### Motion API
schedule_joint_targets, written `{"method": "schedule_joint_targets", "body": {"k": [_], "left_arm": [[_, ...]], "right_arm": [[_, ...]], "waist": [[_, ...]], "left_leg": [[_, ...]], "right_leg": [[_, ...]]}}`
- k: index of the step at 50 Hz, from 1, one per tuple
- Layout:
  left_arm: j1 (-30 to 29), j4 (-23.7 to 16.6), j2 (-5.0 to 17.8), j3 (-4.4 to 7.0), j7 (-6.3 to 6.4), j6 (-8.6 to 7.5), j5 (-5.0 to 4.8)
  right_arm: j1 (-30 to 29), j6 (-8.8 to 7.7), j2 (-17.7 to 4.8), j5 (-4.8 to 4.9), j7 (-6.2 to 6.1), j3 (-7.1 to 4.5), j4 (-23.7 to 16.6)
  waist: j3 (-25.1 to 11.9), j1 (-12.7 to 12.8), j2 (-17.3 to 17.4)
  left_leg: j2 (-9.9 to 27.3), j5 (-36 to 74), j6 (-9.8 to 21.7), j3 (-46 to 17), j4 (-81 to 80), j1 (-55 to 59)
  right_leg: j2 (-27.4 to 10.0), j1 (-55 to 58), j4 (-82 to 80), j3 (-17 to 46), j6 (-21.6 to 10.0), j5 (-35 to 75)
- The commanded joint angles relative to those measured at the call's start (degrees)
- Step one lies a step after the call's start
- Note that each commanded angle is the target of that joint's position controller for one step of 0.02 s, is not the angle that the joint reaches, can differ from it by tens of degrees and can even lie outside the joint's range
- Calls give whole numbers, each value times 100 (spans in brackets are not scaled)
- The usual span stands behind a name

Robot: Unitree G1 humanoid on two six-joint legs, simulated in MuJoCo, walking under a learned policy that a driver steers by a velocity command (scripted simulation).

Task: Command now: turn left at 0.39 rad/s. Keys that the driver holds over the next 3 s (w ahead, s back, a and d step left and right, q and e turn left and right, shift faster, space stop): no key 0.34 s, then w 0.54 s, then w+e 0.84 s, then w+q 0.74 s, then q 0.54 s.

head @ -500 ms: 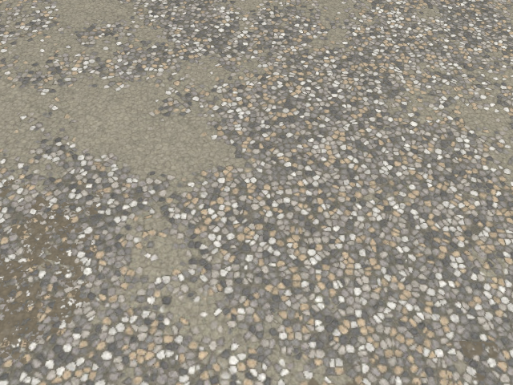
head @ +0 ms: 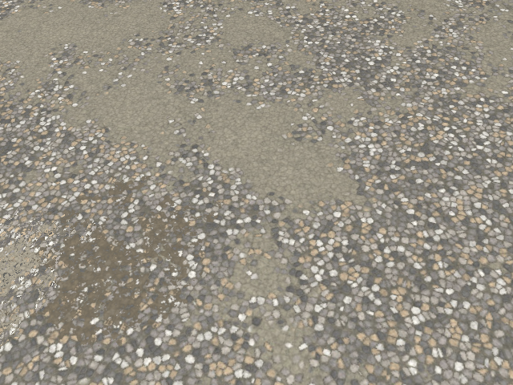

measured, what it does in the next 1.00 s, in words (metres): walks ahead: left foot, then right foot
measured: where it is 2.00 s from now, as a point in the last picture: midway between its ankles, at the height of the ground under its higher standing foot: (276, 308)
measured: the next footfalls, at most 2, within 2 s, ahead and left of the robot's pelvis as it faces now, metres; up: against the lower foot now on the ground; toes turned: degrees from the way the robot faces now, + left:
left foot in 0.16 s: +0.03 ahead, +0.14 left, +0.00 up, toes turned +1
right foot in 0.48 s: +0.00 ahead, -0.09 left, +0.00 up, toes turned +3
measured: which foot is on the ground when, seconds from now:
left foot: up 0.00-0.14, down 0.16-0.50, up 0.52-0.82, down 0.84-1.00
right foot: down 0.00-0.16, up 0.18-0.46, down 0.48-0.86, up 0.88-1.00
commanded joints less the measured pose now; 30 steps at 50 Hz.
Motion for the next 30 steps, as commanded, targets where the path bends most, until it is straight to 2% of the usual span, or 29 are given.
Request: {"method": "schedule_joint_targets", "body": {"k": [1, 4, 5, 6, 7, 8, 9, 10, 11, 12, 13, 14, 16, 17, 18, 19, 21, 22, 23, 24, 25, 26, 27, 28, 29, 30], "left_arm": [[-205, -381, 1047, 254, 45, 32, -53], [-82, -323, 1150, 269, 8, 48, -156], [-109, -310, 1139, 253, -2, 55, -200], [-114, -282, 1067, 220, -17, 64, -245], [147, -157, 894, 165, -45, 56, -257], [386, -117, 602, 74, -105, 24, -110], [355, -333, 278, -45, -158, -53, 94], [-123, -412, 692, 65, -86, -57, 3], [-211, -362, 880, 140, -59, -23, -99], [-49, -202, 844, 164, -26, 24, -82], [111, -65, 844, 188, 13, 64, -29], [261, 12, 791, 190, 24, 78, -18], [396, 114, 573, 122, 2, 53, -65], [318, 111, 487, 80, -8, 36, -84], [320, 146, 417, 38, -26, 23, -86], [306, 175, 426, 23, -46, 15, -110], [398, 256, 577, 52, -80, -30, -149], [522, 326, 638, 70, -92, -68, -147], [720, 422, 648, 77, -104, -116, -138], [1056, 545, 641, 74, -117, -181, -129], [1433, 681, 857, 137, -125, -255, -131], [1827, 835, 1114, 234, -144, -326, -159], [1813, 784, 1300, 268, -159, -392, -140], [1686, 730, 1171, 236, -108, -439, -57], [1554, 691, 1088, 206, -88, -495, -79], [1503, 670, 1032, 190, -96, -531, -151]], "right_arm": [[-184, -85, 89, -48, 55, 130, -542], [-83, -89, -74, -57, 132, 102, -504], [86, -88, -78, -67, 154, 86, -428], [295, -91, -30, -83, 176, 81, -314], [378, -92, -49, -111, 178, 70, -275], [462, -106, -311, -160, 136, 31, -328], [181, -107, -666, -256, 91, 20, -465], [258, -217, -390, -423, 134, 87, -468], [16, -310, -239, -447, 147, 148, -422], [-229, -372, -191, -375, 135, 164, -381], [-370, -416, -153, -296, 114, 181, -362], [-458, -434, -131, -252, 85, 195, -312], [-441, -424, 37, -241, 61, 238, -220], [-377, -413, 85, -234, 56, 247, -174], [-204, -395, 155, -221, 49, 267, -78], [-67, -370, 101, -199, 47, 251, 2], [60, -309, -226, -86, 36, 149, 100], [123, -293, -335, -37, 24, 110, 134], [126, -308, -299, -15, 15, 108, 160], [-45, -355, -133, -7, 17, 143, 133], [-392, -435, 107, 4, 27, 193, -12], [-676, -566, 293, 52, 47, 222, -163], [-906, -708, 232, 108, 75, 220, -304], [-1096, -802, 32, 128, 97, 149, -327], [-918, -848, 1, 121, 132, 112, -247], [-796, -864, 29, 72, 171, 111, -175]], "waist": [[-773, 30, -1341], [-803, 83, -1536], [-766, -9, -1475], [-705, -122, -1380], [-634, -138, -1182], [-773, -14, -268], [-669, 239, 1393], [-721, -229, 1208], [-452, -127, 904], [-355, -19, 776], [-338, 15, 758], [-336, 92, 685], [-453, 113, 563], [-482, 34, 564], [-622, -50, 545], [-582, -128, 588], [-207, -137, 669], [-28, -105, 628], [97, -42, 533], [181, 99, 373], [222, 281, -129], [320, 393, -1115], [607, 477, -1848], [819, 516, -1633], [746, 350, -1283], [616, 283, -1020]], "left_leg": [[184, -80, -36, 319, -1162, 361], [214, 185, 128, 481, -2328, 1123], [184, 600, 247, 551, -2947, 1462], [80, 1137, 393, 679, -3713, 1947], [34, 1459, 548, 619, -4324, 2470], [817, 2277, 783, -471, -4521, 3218], [2103, 3435, 1543, -1744, -4567, 2962], [2327, 2638, 2077, -2018, -4842, 2135], [2028, 2167, 1979, -1731, -4924, 1921], [1723, 1985, 1746, -1386, -4879, 1842], [1580, 2178, 1621, -1183, -4830, 1820], [1477, 2663, 1588, -985, -4743, 1727], [1282, 3108, 1566, -674, -4589, 1772], [1264, 3175, 1593, -662, -4511, 1909], [1255, 2510, 1622, -727, -4585, 2062], [1238, 1400, 1646, -870, -4713, 2094], [1258, -760, 1645, -1254, -4980, 1789], [1257, -1351, 1600, -1395, -5042, 1582], [1226, -1615, 1529, -1473, -4984, 1329], [1111, -1506, 1424, -1391, -4655, 912], [723, -1137, 1171, -723, -4006, 394], [17, -687, 800, 323, -2729, -236], [-56, -306, 690, 589, -1886, -941], [254, -574, 709, 191, -1064, -1406], [409, -440, 743, 70, -622, -1737], [550, -90, 762, 49, -534, -1988]], "right_leg": [[-1133, 904, -613, 695, -1251, 2279], [-1293, 793, -558, 844, -1301, 1810], [-1262, 671, -450, 827, -1239, 1542], [-1171, 436, -292, 748, -1108, 1244], [-996, 93, -77, 610, -803, 723], [-595, -591, 790, 191, -248, -387], [-103, -1392, 1491, -278, 234, -2135], [-261, -1057, 2097, 257, 319, -2416], [-272, -1019, 2462, 331, 342, -2169], [-263, -1000, 2587, 334, 382, -1906], [-263, -950, 2667, 340, 436, -1668], [-262, -766, 2709, 349, 482, -1465], [-213, -404, 2326, 241, 518, -1307], [-195, -321, 1983, 201, 519, -1324], [-170, -172, 1604, 134, 514, -1302], [-87, -74, 1274, 24, 482, -1262], [171, 140, 638, -303, 282, -1051], [268, 312, 378, -402, 114, -1060], [237, 551, 248, -317, -95, -1146], [56, 905, 115, -30, -359, -1246], [-327, 1096, -187, 531, -700, -1902], [-854, 1293, -911, 1672, -1128, -3036], [-1774, 1519, -1799, 3214, -1590, -3274], [-2054, 1559, -1942, 3572, -1742, -2792], [-1956, 1836, -1845, 3359, -1659, -2432], [-1806, 2145, -1772, 2986, -1512, -2055]]}}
